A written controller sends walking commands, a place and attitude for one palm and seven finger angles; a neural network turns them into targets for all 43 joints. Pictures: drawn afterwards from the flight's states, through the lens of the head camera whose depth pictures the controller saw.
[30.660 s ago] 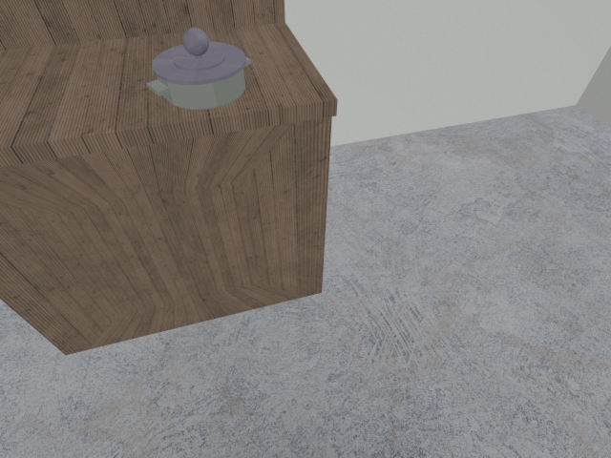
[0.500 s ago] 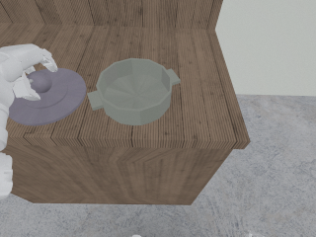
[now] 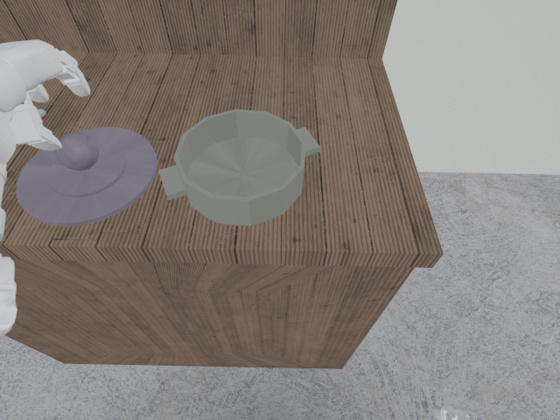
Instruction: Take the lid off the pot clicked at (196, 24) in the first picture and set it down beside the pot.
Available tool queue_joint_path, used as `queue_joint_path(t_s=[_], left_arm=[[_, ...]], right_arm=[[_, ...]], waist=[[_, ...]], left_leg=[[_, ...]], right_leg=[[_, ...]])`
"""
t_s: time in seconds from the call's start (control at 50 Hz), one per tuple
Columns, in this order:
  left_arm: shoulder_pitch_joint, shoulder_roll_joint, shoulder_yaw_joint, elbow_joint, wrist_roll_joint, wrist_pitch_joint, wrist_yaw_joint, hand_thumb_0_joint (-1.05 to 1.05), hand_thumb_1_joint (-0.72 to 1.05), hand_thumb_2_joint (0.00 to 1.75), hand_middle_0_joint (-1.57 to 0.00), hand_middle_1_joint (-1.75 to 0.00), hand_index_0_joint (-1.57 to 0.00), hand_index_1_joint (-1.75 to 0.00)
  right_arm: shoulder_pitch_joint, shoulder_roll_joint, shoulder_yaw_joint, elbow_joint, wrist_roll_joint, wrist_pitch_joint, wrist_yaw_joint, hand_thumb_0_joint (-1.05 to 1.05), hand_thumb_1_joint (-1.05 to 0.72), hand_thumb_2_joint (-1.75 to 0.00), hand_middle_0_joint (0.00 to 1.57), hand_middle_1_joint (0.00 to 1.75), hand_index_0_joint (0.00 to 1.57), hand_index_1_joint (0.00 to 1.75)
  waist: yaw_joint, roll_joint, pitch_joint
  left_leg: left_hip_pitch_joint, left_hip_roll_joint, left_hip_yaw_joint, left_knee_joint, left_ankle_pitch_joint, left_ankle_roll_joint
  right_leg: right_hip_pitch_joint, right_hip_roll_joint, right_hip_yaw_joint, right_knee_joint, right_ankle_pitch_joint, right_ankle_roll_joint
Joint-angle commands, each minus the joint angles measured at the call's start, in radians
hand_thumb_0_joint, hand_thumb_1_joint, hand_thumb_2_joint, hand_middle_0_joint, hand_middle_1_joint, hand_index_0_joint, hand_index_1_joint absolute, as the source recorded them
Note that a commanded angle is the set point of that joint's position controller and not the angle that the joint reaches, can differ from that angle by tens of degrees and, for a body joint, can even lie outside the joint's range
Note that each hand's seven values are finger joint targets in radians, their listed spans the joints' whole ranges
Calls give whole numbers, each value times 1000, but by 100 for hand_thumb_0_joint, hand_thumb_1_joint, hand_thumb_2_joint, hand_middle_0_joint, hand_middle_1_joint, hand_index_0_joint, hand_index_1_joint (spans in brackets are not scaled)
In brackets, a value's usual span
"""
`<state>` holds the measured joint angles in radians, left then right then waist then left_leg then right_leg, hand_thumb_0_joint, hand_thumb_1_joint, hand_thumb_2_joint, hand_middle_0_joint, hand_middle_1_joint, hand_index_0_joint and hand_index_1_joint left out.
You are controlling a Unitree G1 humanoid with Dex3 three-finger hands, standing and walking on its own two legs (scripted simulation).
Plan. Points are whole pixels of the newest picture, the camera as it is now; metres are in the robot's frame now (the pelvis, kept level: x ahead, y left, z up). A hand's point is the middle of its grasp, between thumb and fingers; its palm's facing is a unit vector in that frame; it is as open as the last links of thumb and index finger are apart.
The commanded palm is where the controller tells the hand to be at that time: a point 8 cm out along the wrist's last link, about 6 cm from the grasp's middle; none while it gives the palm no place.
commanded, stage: raise the empty hand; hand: left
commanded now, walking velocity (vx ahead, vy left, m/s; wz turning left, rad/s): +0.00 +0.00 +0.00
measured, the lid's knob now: (77, 151) +0.46 +0.30 +0.13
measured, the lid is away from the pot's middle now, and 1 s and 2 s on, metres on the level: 0.24 0.24 0.24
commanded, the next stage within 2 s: draw the hand back to the body in 0.76 s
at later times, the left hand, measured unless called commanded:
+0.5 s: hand (10, 70) +0.45 +0.31 +0.26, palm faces -0.20 -0.12 -0.97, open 11.0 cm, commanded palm +0.43 +0.31 +0.34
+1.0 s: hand out of the picture +0.44 +0.31 +0.28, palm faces -0.15 -0.10 -0.98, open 11.0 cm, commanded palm +0.41 +0.31 +0.35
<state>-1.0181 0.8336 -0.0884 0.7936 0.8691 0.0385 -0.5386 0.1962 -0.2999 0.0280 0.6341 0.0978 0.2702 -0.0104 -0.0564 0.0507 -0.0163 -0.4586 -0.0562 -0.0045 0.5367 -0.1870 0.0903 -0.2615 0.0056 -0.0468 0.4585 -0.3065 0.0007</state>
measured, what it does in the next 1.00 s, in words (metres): stands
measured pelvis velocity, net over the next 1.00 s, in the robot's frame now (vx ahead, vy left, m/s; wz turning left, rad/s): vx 0.00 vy -0.02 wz -0.01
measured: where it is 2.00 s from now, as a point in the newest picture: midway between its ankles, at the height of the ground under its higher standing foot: outside the picture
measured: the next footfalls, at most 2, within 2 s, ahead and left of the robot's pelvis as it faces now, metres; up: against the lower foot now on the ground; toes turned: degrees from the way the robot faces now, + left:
none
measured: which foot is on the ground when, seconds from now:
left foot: down 0.00-1.00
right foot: down 0.00-1.00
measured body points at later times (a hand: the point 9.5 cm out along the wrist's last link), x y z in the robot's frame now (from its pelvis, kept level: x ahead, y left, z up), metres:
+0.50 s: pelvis +0.01 -0.01 +0.00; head +0.05 -0.02 +0.45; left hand +0.45 +0.31 +0.31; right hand +0.11 -0.28 -0.12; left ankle +0.05 +0.06 -0.73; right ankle -0.05 -0.14 -0.73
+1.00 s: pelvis +0.00 -0.02 +0.01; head +0.04 -0.03 +0.45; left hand +0.44 +0.31 +0.33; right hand +0.12 -0.28 -0.12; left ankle +0.05 +0.06 -0.73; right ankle -0.05 -0.14 -0.73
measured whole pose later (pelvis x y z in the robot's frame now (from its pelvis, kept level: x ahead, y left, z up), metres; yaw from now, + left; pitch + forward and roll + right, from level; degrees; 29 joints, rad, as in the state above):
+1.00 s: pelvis +0.00 -0.02 +0.01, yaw -1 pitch +5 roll -2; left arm -1.11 0.93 -0.06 0.77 0.89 0.13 -0.60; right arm 0.18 -0.31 0.04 0.62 0.11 0.26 -0.02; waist -0.05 0.05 0.00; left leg -0.39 -0.05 0.00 0.47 -0.17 0.07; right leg -0.21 0.02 -0.03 0.41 -0.29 0.00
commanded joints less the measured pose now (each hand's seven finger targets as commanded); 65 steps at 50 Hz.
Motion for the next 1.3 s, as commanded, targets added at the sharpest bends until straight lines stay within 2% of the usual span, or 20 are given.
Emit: queue_joint_path(t_s=[0.0,0.16,0.28,0.32,0.34,0.42,0.48,0.52,0.6,0.64,0.72,0.8,0.84,0.94,0.98,1.04,1.12,1.14,1.24,1.28], left_arm=[[-549,311,103,-202,9,8,41,0,-18,99,-55,-47,-55,-47],[-567,275,59,-90,12,41,23,0,-18,99,-55,-47,-55,-47],[-634,355,109,-178,31,38,25,0,-18,99,-55,-47,-55,-47],[-580,348,112,-139,21,42,16,0,-18,99,-55,-47,-55,-47],[-564,393,153,-143,27,44,14,0,-18,99,-55,-47,-55,-47],[-528,309,65,-28,19,67,-8,0,-18,99,-55,-47,-55,-47],[-637,391,114,-211,38,68,-2,0,-18,99,-55,-47,-55,-47],[-629,395,126,-253,33,69,-2,0,-18,99,-55,-47,-55,-47],[-557,391,125,-71,28,82,-21,0,-18,99,-55,-47,-55,-47],[-597,420,129,-131,32,87,-23,0,-18,99,-55,-47,-55,-47],[-594,326,56,-122,32,99,-28,0,-18,99,-55,-47,-55,-47],[-603,335,62,-110,38,105,-26,0,-18,99,-55,-47,-55,-47],[-642,396,98,-154,43,98,-22,0,-18,99,-55,-47,-55,-47],[-602,415,141,-294,33,88,-16,0,-18,99,-55,-47,-55,-47],[-495,356,124,-208,21,100,-21,0,-18,99,-55,-47,-55,-47],[-404,453,218,-297,12,95,-22,0,-18,99,-55,-47,-55,-47],[-394,364,173,-423,-20,110,-30,0,-18,99,-55,-47,-55,-47],[-400,421,222,-510,-19,108,-25,0,-18,99,-55,-47,-55,-47],[-291,418,256,-466,-40,119,-33,0,-18,99,-55,-47,-55,-47],[-276,349,207,-499,-55,127,-35,0,-18,99,-55,-47,-55,-47]], right_arm=[[-29,-169,-49,-101,-5,-31,-14,0,-90,-90,20,30,20,30],[-33,-167,-39,-89,0,-34,-18,0,-90,-90,20,30,20,30],[-35,-168,-39,-99,-5,-44,-20,0,-90,-90,20,30,20,30],[-22,-168,-40,-96,-3,-48,-19,0,-90,-90,20,30,20,30],[-27,-168,-40,-101,-4,-42,-16,0,-90,-90,20,30,20,30],[-32,-170,-37,-102,4,-29,-14,0,-90,-90,20,30,20,30],[-44,-169,-42,-119,0,-29,-12,0,-90,-90,20,30,20,30],[-40,-167,-41,-121,-3,-38,-16,0,-90,-90,20,30,20,30],[-33,-169,-31,-99,5,-31,-21,0,-90,-90,20,30,20,30],[-44,-174,-34,-112,4,-25,-18,0,-90,-90,20,30,20,30],[-41,-170,-36,-110,7,-33,-17,0,-90,-90,20,30,20,30],[-44,-169,-30,-104,8,-34,-18,0,-90,-90,20,30,20,30],[-48,-174,-30,-106,8,-33,-19,0,-90,-90,20,30,20,30],[-70,-166,-37,-138,3,-35,-10,0,-90,-90,20,30,20,30],[-68,-159,-37,-136,4,-34,-9,0,-90,-90,20,30,20,30],[-88,-166,-35,-169,6,-34,-1,0,-90,-90,20,30,20,30],[-119,-159,-44,-183,5,-31,-1,0,-90,-90,20,30,20,30],[-121,-158,-43,-194,5,-32,2,0,-90,-90,20,30,20,30],[-143,-154,-35,-188,2,-29,-3,0,-90,-90,20,30,20,30],[-172,-142,-35,-200,4,-32,-6,0,-90,-90,20,30,20,30]], waist=[[-12,83,-413],[-15,24,-343],[-3,87,-440],[-7,66,-413],[4,35,-415],[-11,-9,-301],[0,78,-432],[-4,114,-458],[-6,14,-322],[4,41,-373],[-14,60,-356],[-11,34,-329],[-3,46,-373],[12,110,-452],[4,62,-351],[41,55,-409],[29,90,-384],[42,98,-434],[52,39,-352],[50,50,-326]], left_leg=[[476,17,-95,-40,232,-16],[413,12,-73,-63,151,-11],[482,9,-69,-49,289,-9],[472,11,-61,-40,339,-8],[450,12,-57,-45,333,-6],[361,10,-23,-60,229,-4],[464,10,-37,-42,346,2],[519,14,-46,-31,434,0],[397,13,-25,-64,254,1],[411,9,-19,-62,284,1],[448,16,-26,-54,332,-1],[427,18,-31,-73,239,-1],[436,14,-24,-74,255,2],[499,14,-42,-58,386,-2],[459,21,-46,-64,333,-4],[447,17,-39,-63,360,-5],[484,23,-50,-65,367,-5],[515,25,-62,-65,392,-5],[441,20,-56,-86,285,-11],[446,21,-62,-94,241,-11]], right_leg=[[-114,76,-13,-60,187,-66],[-94,70,-14,-76,174,-63],[-44,67,-4,-69,256,-66],[-45,66,-7,-73,285,-64],[-23,66,-3,-72,297,-59],[-28,57,-7,-82,284,-55],[-3,59,7,-73,335,-56],[-15,64,4,-80,346,-58],[-20,63,-6,-94,288,-50],[18,56,4,-86,319,-52],[-22,58,-4,-91,321,-55],[-37,61,-9,-99,259,-51],[2,57,0,-96,286,-53],[7,59,3,-75,326,-57],[-41,64,-9,-87,277,-55],[24,59,0,-63,311,-54],[-17,58,-5,-79,276,-55],[-2,60,0,-72,278,-51],[-1,60,-10,-74,238,-49],[-21,59,-12,-77,204,-50]])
